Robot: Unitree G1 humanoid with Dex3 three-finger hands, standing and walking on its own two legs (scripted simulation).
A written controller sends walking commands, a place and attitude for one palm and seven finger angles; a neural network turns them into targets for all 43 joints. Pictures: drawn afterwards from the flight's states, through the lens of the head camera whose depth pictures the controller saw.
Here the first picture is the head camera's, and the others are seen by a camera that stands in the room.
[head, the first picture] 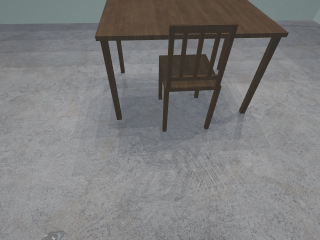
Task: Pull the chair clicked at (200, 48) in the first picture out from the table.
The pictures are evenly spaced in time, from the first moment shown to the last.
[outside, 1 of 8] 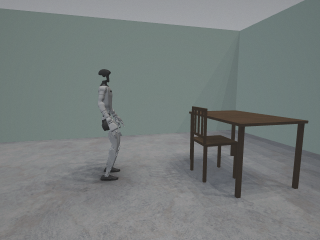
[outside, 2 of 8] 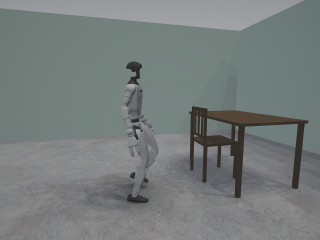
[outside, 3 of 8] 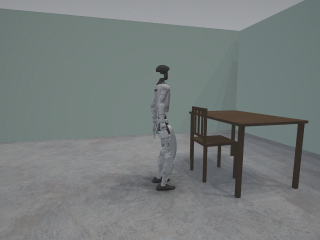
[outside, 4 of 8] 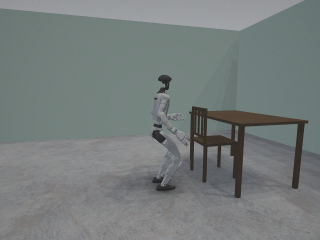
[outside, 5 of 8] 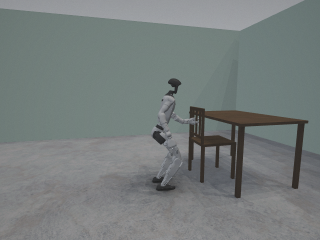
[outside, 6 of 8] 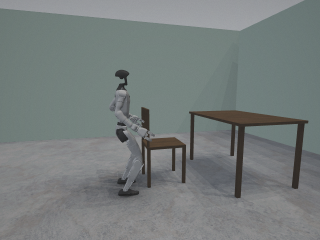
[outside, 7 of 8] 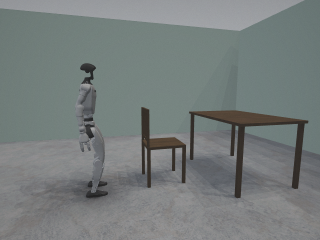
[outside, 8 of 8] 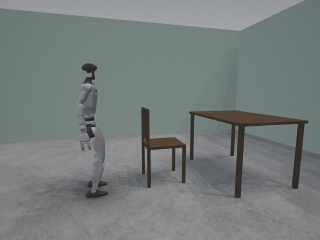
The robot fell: no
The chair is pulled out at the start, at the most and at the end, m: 0.00 0.65 0.65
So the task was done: yes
